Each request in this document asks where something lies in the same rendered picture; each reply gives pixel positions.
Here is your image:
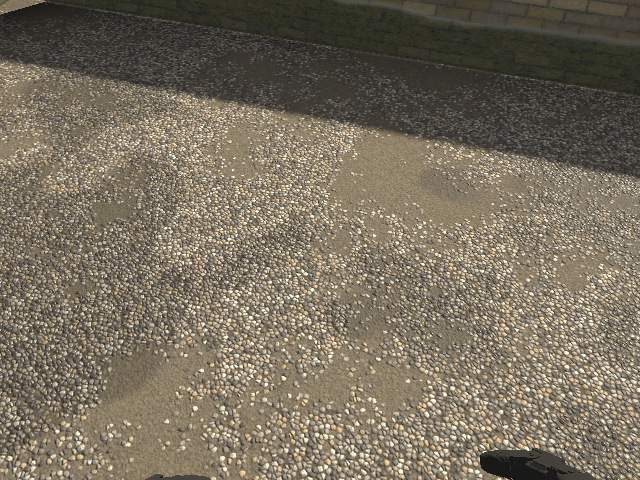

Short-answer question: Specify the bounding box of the right robot hand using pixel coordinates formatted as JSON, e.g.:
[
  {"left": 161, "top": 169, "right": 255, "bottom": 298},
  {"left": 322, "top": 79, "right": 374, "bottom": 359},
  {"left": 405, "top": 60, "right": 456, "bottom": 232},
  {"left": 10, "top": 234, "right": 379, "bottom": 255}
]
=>
[{"left": 480, "top": 448, "right": 596, "bottom": 480}]

